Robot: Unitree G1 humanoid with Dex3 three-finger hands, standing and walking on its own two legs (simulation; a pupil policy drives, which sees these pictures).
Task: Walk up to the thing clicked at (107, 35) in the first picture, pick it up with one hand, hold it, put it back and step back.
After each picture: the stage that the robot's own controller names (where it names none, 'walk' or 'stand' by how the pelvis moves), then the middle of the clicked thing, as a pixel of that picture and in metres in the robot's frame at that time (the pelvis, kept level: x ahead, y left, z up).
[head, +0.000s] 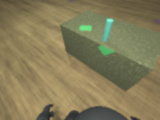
stand; (107, 31) +0.95 -0.14 -0.03
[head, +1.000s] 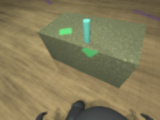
walk; (86, 32) +0.84 +0.13 -0.02
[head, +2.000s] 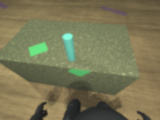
stand; (70, 49) +0.52 +0.21 +0.01
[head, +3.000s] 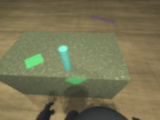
stand; (65, 59) +0.48 +0.24 -0.03
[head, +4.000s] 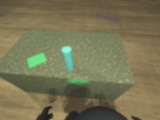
stand; (68, 60) +0.47 +0.21 -0.04
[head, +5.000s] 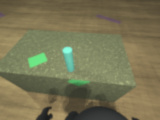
stand; (69, 60) +0.47 +0.20 -0.04
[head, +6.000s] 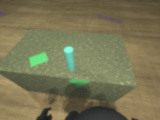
stand; (70, 60) +0.47 +0.20 -0.04
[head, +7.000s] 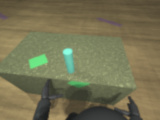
rise first; (69, 62) +0.46 +0.21 -0.03
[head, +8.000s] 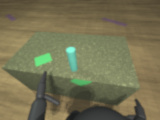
go down; (72, 60) +0.48 +0.20 -0.03
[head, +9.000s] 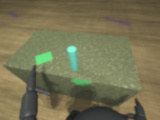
go down; (73, 60) +0.48 +0.20 -0.03
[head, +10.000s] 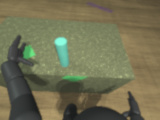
go down; (63, 54) +0.46 +0.20 +0.02
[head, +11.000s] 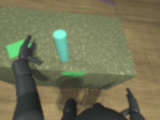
close in; (62, 48) +0.47 +0.19 +0.04
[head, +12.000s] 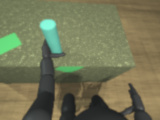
close; (53, 41) +0.49 +0.21 +0.07
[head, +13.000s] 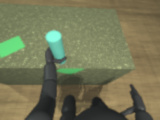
lift; (58, 50) +0.44 +0.19 +0.06
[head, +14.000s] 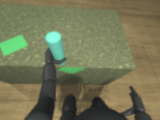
lift; (58, 51) +0.43 +0.19 +0.06
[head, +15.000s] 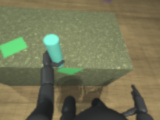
lift; (56, 54) +0.41 +0.20 +0.07
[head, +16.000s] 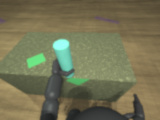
hold; (65, 61) +0.32 +0.16 +0.16
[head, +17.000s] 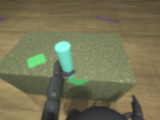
hold; (66, 63) +0.32 +0.16 +0.14
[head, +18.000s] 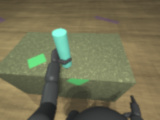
crouch; (63, 51) +0.39 +0.18 +0.17
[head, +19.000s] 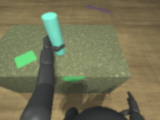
lower; (55, 37) +0.48 +0.21 +0.17
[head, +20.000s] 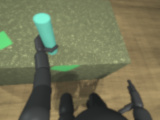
lower; (48, 38) +0.51 +0.21 +0.07
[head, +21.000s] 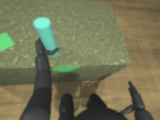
lower; (49, 41) +0.49 +0.21 +0.07
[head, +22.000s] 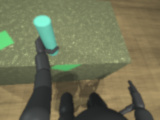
lower; (49, 39) +0.50 +0.21 +0.08
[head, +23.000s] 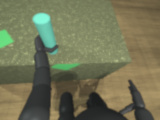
lower; (48, 38) +0.50 +0.21 +0.08
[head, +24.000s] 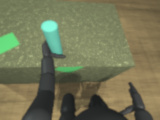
open; (54, 43) +0.48 +0.19 +0.07
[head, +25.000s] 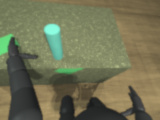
sink last; (55, 45) +0.47 +0.19 +0.05
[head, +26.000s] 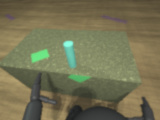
stand; (70, 56) +0.49 +0.21 +0.03
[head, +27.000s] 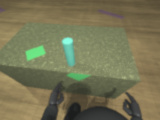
stand; (69, 53) +0.48 +0.20 +0.03
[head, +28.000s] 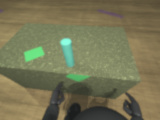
stand; (68, 54) +0.47 +0.20 +0.03
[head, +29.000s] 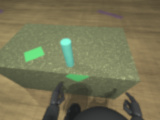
stand; (68, 54) +0.47 +0.20 +0.03
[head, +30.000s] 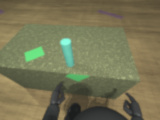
stand; (68, 54) +0.47 +0.21 +0.03
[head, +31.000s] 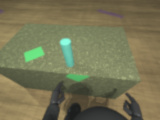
stand; (68, 54) +0.47 +0.21 +0.03
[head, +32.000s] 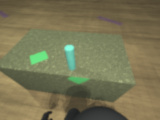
stand; (70, 58) +0.48 +0.20 -0.02
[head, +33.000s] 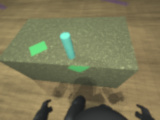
walk; (68, 47) +0.53 +0.22 -0.01
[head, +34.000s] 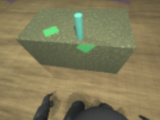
walk; (79, 27) +0.80 +0.17 -0.01
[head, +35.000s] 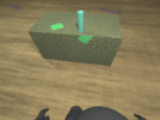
stand; (80, 22) +1.09 +0.21 -0.02
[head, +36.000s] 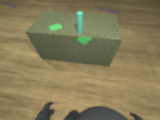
stand; (79, 23) +1.07 +0.20 -0.04
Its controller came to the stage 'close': yes
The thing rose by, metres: 0.20
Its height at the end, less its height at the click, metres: +0.00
